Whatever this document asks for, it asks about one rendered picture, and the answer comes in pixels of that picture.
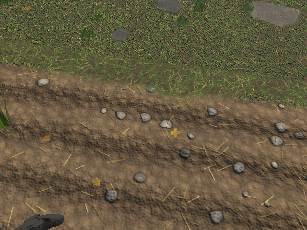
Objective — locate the left robot hand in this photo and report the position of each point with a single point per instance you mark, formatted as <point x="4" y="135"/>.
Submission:
<point x="44" y="222"/>

